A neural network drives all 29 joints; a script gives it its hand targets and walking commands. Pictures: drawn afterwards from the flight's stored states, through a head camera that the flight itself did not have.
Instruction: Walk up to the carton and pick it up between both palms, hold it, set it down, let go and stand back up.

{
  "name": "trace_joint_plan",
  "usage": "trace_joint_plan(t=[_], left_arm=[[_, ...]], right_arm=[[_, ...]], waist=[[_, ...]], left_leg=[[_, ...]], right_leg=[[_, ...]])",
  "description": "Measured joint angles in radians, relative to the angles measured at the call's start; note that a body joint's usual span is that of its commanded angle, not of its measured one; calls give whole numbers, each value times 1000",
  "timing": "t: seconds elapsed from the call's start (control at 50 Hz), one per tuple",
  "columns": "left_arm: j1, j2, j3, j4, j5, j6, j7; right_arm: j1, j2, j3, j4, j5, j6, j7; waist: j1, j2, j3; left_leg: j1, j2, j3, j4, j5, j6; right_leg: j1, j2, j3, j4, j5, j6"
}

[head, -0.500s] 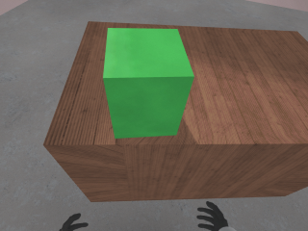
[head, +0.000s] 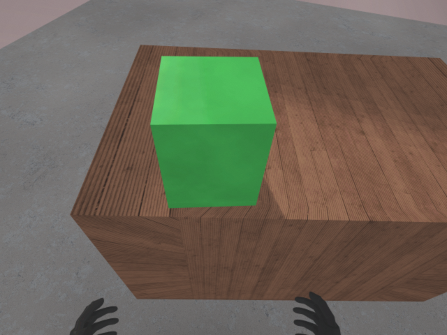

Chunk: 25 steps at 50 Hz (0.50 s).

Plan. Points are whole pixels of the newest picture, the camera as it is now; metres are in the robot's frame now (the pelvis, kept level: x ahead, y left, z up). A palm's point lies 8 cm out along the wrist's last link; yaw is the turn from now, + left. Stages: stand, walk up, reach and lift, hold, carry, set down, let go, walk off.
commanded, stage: reach and lift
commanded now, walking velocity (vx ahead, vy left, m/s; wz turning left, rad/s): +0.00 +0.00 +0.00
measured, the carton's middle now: (211, 135) +0.51 +0.04 +0.06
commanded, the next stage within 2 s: none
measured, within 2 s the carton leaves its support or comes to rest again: neither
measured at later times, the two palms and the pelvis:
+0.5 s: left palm (80, 305) +0.18 +0.24 -0.02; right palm (323, 303) +0.20 -0.16 -0.03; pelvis +0.01 +0.02 +0.00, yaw +0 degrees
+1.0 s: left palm (88, 256) +0.24 +0.23 +0.03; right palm (328, 256) +0.26 -0.17 +0.02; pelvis +0.03 +0.03 +0.01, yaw +0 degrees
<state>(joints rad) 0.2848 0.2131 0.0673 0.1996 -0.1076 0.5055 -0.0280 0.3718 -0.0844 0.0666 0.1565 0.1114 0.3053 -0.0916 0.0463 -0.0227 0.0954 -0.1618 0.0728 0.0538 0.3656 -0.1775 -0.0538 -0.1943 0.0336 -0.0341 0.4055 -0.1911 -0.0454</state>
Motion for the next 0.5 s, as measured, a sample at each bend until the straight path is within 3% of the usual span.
trace_joint_plan(t=[0.16,0.5], left_arm=[[28,18,-27,-49,-20,-141,32],[-23,-30,-78,-104,-37,-182,109]], right_arm=[[-7,40,-14,-1,-4,-84,17],[-90,-17,-74,31,18,-155,74]], waist=[[3,-12,-12],[8,-3,-64]], left_leg=[[-1,-6,-9,-17,15,3],[29,-28,18,-46,11,29]], right_leg=[[7,-5,-9,-25,15,3],[35,-25,18,-66,27,28]])
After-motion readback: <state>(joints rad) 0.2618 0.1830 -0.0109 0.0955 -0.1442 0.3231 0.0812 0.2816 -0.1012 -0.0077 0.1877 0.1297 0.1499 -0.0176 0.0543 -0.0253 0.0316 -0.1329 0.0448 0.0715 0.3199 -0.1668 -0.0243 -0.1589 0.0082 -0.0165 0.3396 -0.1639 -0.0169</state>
